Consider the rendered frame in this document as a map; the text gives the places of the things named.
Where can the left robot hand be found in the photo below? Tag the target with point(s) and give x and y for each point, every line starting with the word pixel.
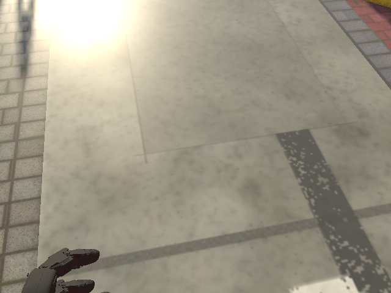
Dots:
pixel 44 278

